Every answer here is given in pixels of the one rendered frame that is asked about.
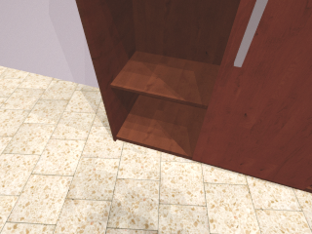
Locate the handle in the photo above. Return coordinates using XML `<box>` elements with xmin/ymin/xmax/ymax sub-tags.
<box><xmin>234</xmin><ymin>0</ymin><xmax>268</xmax><ymax>67</ymax></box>

